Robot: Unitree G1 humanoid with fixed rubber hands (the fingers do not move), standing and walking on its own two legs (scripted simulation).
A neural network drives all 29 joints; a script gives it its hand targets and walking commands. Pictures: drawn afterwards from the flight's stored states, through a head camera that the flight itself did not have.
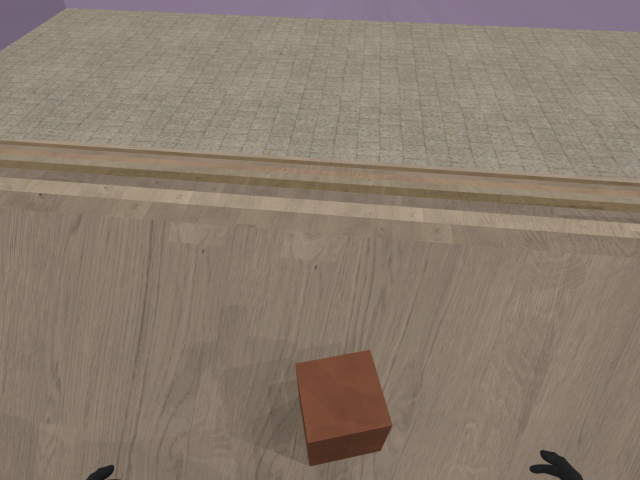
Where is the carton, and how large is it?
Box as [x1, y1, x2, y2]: [295, 350, 391, 465]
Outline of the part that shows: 369,350 295,364 299,398 310,465 380,450 391,427 391,422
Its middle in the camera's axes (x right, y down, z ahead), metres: +0.05 +0.48 +1.09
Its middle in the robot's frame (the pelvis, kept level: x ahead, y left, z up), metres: +0.41 -0.05 -0.66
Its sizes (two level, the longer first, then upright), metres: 0.210 0.200 0.250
